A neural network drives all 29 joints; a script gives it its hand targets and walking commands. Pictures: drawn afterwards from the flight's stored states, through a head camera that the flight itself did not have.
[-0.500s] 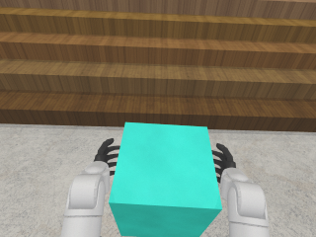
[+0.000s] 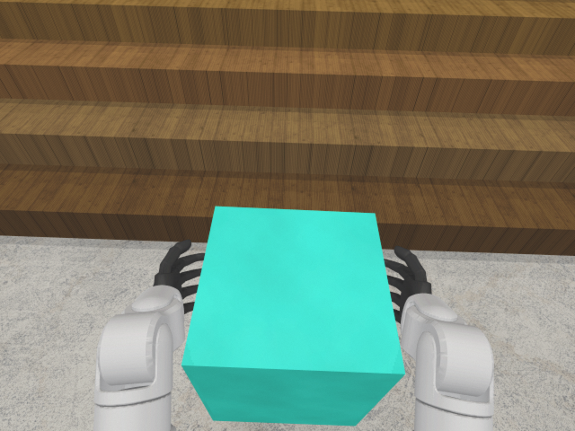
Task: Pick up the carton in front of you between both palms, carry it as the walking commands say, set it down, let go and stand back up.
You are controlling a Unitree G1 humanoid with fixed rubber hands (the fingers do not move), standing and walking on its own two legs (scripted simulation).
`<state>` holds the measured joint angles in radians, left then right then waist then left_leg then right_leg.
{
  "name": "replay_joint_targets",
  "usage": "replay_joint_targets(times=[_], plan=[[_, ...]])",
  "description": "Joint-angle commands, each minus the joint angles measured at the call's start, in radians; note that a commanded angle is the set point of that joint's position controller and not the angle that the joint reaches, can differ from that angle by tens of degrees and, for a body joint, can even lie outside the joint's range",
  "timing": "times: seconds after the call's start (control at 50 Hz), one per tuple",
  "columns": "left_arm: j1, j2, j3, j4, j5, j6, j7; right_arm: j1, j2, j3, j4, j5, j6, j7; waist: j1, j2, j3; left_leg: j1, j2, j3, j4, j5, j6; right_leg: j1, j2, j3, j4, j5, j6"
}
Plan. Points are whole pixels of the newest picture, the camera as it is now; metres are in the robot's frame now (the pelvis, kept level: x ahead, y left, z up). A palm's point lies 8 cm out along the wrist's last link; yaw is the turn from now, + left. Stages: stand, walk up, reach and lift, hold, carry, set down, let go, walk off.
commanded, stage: carry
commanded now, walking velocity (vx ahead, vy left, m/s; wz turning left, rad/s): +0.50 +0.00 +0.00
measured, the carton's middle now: (289, 322) +0.28 +0.01 +0.01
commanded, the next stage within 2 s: none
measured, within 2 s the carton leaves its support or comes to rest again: neither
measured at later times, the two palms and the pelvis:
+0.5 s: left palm (220, 141) +0.60 +0.16 +0.08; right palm (381, 151) +0.58 -0.13 +0.09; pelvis +0.33 +0.03 +0.01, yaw -3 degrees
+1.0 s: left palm (262, 23) +1.01 +0.13 +0.16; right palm (380, 29) +1.01 -0.17 +0.15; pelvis +0.65 -0.02 +0.00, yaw -1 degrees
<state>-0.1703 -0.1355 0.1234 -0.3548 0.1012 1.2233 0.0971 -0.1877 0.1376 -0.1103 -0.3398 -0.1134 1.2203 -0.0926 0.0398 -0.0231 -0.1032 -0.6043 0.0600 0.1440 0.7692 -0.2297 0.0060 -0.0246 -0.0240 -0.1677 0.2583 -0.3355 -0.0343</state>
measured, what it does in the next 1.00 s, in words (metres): walks ahead: left foot, then right foot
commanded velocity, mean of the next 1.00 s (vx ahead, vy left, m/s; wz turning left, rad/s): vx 0.50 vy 0.00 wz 0.00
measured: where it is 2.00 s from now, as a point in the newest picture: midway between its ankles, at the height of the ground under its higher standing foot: (318, 174)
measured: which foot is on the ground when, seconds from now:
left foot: up 0.00-0.10, down 0.12-0.66, up 0.68-1.00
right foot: down 0.00-0.14, up 0.16-0.62, down 0.64-1.00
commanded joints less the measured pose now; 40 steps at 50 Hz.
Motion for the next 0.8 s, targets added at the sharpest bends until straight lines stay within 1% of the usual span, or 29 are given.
replay_joint_targets(times=[0.0,0.04,0.06,0.08,0.1,0.12,0.14,0.16,0.18,0.2,0.22,0.24,0.28,0.4,0.44,0.52,0.54,0.56,0.58,0.6,0.62,0.64,0.66,0.68,0.7,0.72,0.74,0.76,0.78], plan=[[-0.452,-0.902,-0.733,-0.047,-0.434,-0.004,-0.293,-0.380,0.932,0.702,-0.014,0.348,-0.015,0.226,-0.014,-0.132,-0.098,0.023,-0.053,0.100,-0.203,0.126,0.010,0.130,-0.182,0.067,-0.020,0.754,-0.067],[-0.443,-0.896,-0.733,-0.058,-0.434,-0.011,-0.295,-0.382,0.932,0.711,-0.038,0.357,-0.021,0.229,-0.023,-0.162,-0.123,0.211,-0.079,0.132,-0.249,0.216,0.029,0.081,-0.186,0.019,0.052,0.906,-0.045],[-0.441,-0.891,-0.733,-0.064,-0.432,-0.013,-0.296,-0.379,0.932,0.713,-0.043,0.362,-0.024,0.231,-0.033,-0.171,-0.169,0.335,-0.099,0.145,-0.264,0.222,0.035,0.065,-0.180,-0.022,0.144,0.947,-0.028],[-0.444,-0.889,-0.735,-0.069,-0.429,-0.015,-0.297,-0.373,0.933,0.713,-0.045,0.367,-0.027,0.234,-0.050,-0.148,-0.220,0.497,-0.128,0.175,-0.309,0.184,0.040,0.015,-0.151,-0.069,0.283,0.921,-0.006],[-0.450,-0.885,-0.736,-0.074,-0.423,-0.018,-0.299,-0.384,0.931,0.715,-0.054,0.372,-0.029,0.240,-0.066,-0.101,-0.269,0.677,-0.076,0.122,-0.293,0.110,0.036,-0.102,-0.128,-0.068,0.455,0.731,0.009],[-0.459,-0.881,-0.736,-0.072,-0.420,-0.017,-0.301,-0.374,0.928,0.713,-0.045,0.371,-0.028,0.245,-0.076,0.058,-0.318,0.788,0.162,-0.240,-0.372,-0.100,0.084,-0.258,-0.080,-0.054,0.717,0.436,0.029],[-0.455,-0.879,-0.745,-0.081,-0.423,-0.016,-0.300,-0.375,0.924,0.711,-0.014,0.372,-0.040,0.251,-0.067,0.307,-0.369,0.924,0.375,-0.696,-0.542,-0.109,0.236,-0.525,0.067,0.038,0.980,-0.079,0.053],[-0.453,-0.894,-0.748,-0.064,-0.410,-0.024,-0.297,-0.374,0.946,0.720,-0.021,0.393,-0.043,0.256,-0.060,0.213,-0.340,0.888,0.379,-0.655,-0.543,-0.045,0.250,-0.590,-0.002,0.151,1.094,-0.100,0.021],[-0.449,-0.915,-0.745,-0.066,-0.409,-0.034,-0.296,-0.383,0.974,0.731,-0.034,0.405,-0.052,0.260,-0.064,0.165,-0.317,0.815,0.338,-0.547,-0.532,0.071,0.232,-0.602,-0.043,0.169,1.101,-0.070,-0.002],[-0.450,-0.944,-0.746,-0.057,-0.408,-0.045,-0.295,-0.406,0.996,0.739,-0.047,0.416,-0.059,0.264,-0.060,0.068,-0.293,0.746,0.313,-0.449,-0.527,0.143,0.193,-0.588,-0.079,0.173,1.039,-0.020,-0.012],[-0.438,-0.967,-0.746,-0.051,-0.405,-0.056,-0.291,-0.421,1.010,0.753,-0.060,0.425,-0.065,0.268,-0.056,0.047,-0.278,0.698,0.291,-0.379,-0.543,0.183,0.166,-0.579,-0.104,0.174,0.960,0.020,-0.012],[-0.424,-0.982,-0.747,-0.047,-0.398,-0.066,-0.287,-0.425,1.018,0.762,-0.068,0.434,-0.070,0.272,-0.052,0.062,-0.284,0.670,0.272,-0.316,-0.557,0.179,0.144,-0.550,-0.106,0.163,0.901,0.048,-0.008],[-0.376,-0.997,-0.750,-0.033,-0.378,-0.083,-0.275,-0.405,1.013,0.770,-0.076,0.447,-0.076,0.281,-0.051,0.097,-0.285,0.659,0.252,-0.241,-0.575,0.201,0.136,-0.546,-0.092,0.124,0.804,0.068,0.007],[-0.348,-0.969,-0.767,-0.071,-0.359,-0.099,-0.244,-0.354,0.933,0.760,-0.100,0.452,-0.074,0.298,-0.057,0.149,-0.183,0.723,0.194,-0.094,-0.591,0.348,0.128,-0.655,-0.070,0.026,0.507,0.214,0.044],[-0.379,-0.935,-0.773,-0.115,-0.373,-0.086,-0.239,-0.362,0.893,0.748,-0.129,0.447,-0.065,0.291,-0.059,0.157,-0.143,0.721,0.176,-0.056,-0.584,0.411,0.121,-0.645,-0.056,-0.004,0.428,0.263,0.042],[-0.466,-0.833,-0.764,-0.211,-0.410,-0.033,-0.230,-0.408,0.801,0.712,-0.200,0.435,-0.025,0.260,-0.064,0.166,-0.073,0.722,0.163,-0.004,-0.566,0.487,0.112,-0.583,-0.032,-0.051,0.292,0.329,0.016],[-0.488,-0.805,-0.756,-0.225,-0.418,-0.016,-0.229,-0.424,0.775,0.703,-0.211,0.429,-0.012,0.251,-0.063,0.169,-0.069,0.724,0.164,0.008,-0.545,0.531,0.104,-0.539,-0.026,-0.056,0.263,0.347,0.005],[-0.513,-0.778,-0.746,-0.232,-0.425,0.002,-0.228,-0.450,0.749,0.694,-0.219,0.424,0.003,0.243,-0.060,0.180,-0.085,0.727,0.165,0.024,-0.494,0.629,0.093,-0.471,-0.010,-0.066,0.246,0.345,-0.006],[-0.533,-0.748,-0.734,-0.233,-0.430,0.019,-0.226,-0.476,0.719,0.686,-0.227,0.421,0.018,0.235,-0.054,0.190,-0.124,0.731,0.156,0.047,-0.402,0.720,0.079,-0.377,0.022,-0.090,0.233,0.318,-0.013],[-0.551,-0.718,-0.718,-0.223,-0.431,0.034,-0.224,-0.513,0.689,0.680,-0.232,0.420,0.035,0.228,-0.038,0.170,-0.183,0.694,0.119,0.095,-0.241,0.747,0.054,-0.214,0.071,-0.134,0.186,0.286,-0.017],[-0.582,-0.685,-0.704,-0.214,-0.430,0.048,-0.222,-0.557,0.656,0.674,-0.230,0.420,0.051,0.223,-0.014,0.116,-0.259,0.562,0.088,0.096,-0.038,0.585,0.031,-0.003,0.027,-0.081,0.201,0.221,-0.019],[-0.618,-0.631,-0.682,-0.197,-0.417,0.060,-0.220,-0.623,0.646,0.678,-0.238,0.432,0.070,0.218,0.007,-0.086,-0.372,0.293,0.020,0.057,0.261,0.275,-0.001,0.240,-0.247,0.337,0.186,0.101,-0.136],[-0.639,-0.633,-0.669,-0.158,-0.423,0.071,-0.216,-0.671,0.640,0.669,-0.225,0.438,0.088,0.215,0.023,-0.289,-0.396,0.036,-0.119,-0.012,0.495,-0.232,-0.014,0.338,-0.383,0.688,0.033,0.097,-0.246],[-0.685,-0.635,-0.668,-0.169,-0.440,0.084,-0.213,-0.719,0.652,0.659,-0.186,0.441,0.096,0.211,0.017,-0.213,-0.368,-0.053,-0.063,-0.126,0.628,-0.250,0.026,0.306,-0.378,0.622,0.030,0.155,-0.242],[-0.739,-0.659,-0.674,-0.164,-0.455,0.092,-0.211,-0.759,0.670,0.648,-0.169,0.446,0.102,0.209,0.016,-0.149,-0.360,-0.080,-0.021,-0.147,0.641,-0.208,0.054,0.258,-0.345,0.532,0.057,0.240,-0.221],[-0.800,-0.683,-0.677,-0.159,-0.468,0.097,-0.212,-0.801,0.684,0.645,-0.154,0.451,0.106,0.206,0.006,-0.050,-0.331,-0.072,0.017,-0.154,0.581,-0.145,0.064,0.179,-0.324,0.438,0.058,0.314,-0.184],[-0.857,-0.701,-0.677,-0.147,-0.481,0.102,-0.213,-0.833,0.694,0.639,-0.132,0.452,0.111,0.203,-0.007,-0.024,-0.320,-0.048,0.043,-0.162,0.509,-0.101,0.063,0.115,-0.306,0.371,0.044,0.322,-0.157],[-0.899,-0.715,-0.677,-0.125,-0.490,0.105,-0.215,-0.863,0.697,0.634,-0.107,0.449,0.115,0.198,-0.011,-0.036,-0.327,-0.017,0.047,-0.147,0.458,-0.074,0.058,0.080,-0.290,0.318,0.032,0.310,-0.141],[-0.934,-0.721,-0.675,-0.096,-0.496,0.107,-0.216,-0.892,0.702,0.630,-0.072,0.445,0.117,0.194,-0.009,-0.055,-0.329,-0.007,0.038,-0.127,0.420,-0.061,0.053,0.065,-0.276,0.282,0.024,0.319,-0.141]])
